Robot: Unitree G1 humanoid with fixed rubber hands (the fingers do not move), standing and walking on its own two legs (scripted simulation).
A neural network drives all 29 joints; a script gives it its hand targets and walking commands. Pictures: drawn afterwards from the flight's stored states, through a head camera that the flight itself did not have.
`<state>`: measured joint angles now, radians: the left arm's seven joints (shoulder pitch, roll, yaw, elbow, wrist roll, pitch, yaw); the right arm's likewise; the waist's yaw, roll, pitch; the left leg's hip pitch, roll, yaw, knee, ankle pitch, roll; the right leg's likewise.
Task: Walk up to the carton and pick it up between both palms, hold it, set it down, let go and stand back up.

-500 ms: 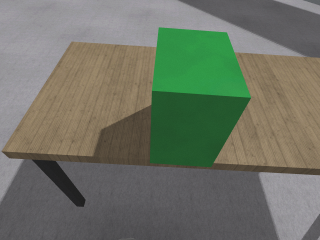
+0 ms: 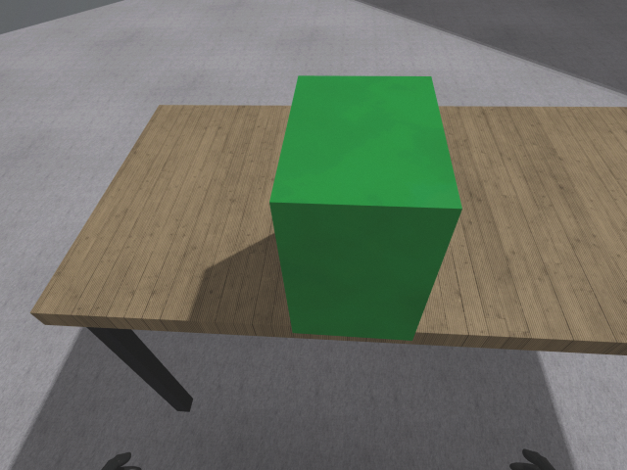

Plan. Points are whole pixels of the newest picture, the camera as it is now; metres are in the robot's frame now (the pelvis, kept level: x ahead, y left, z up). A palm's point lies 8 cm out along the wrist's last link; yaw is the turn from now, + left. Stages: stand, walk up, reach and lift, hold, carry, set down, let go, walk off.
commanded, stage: walk up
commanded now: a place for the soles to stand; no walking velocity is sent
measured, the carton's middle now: (357, 213) +0.47 -0.03 +0.06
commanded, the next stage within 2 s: none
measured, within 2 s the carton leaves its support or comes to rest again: neither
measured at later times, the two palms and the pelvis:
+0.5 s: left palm out of the picture +0.07 +0.31 -0.12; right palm out of the picture +0.06 -0.32 -0.11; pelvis -0.03 +0.00 +0.00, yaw +0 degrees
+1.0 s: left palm out of the picture -0.04 +0.29 -0.12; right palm out of the picture -0.02 -0.34 -0.14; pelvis -0.09 -0.03 -0.02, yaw +3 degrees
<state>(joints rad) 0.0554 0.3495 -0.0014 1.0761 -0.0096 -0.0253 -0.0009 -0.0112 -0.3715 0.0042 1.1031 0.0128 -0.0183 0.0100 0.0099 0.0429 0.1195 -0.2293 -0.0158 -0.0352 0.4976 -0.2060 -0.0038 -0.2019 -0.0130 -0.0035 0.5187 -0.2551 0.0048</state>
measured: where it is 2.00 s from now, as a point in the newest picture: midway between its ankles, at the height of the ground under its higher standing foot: outside the picture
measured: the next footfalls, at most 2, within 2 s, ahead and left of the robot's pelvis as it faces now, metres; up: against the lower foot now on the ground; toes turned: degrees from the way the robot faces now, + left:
left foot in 0.92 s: -0.07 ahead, +0.09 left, +0.00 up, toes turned +1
left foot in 1.46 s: +0.04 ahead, +0.11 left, +0.00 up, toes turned -1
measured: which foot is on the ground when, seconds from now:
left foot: down 0.00-0.66, up 0.68-0.90, down 0.92-1.00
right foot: down 0.00-1.00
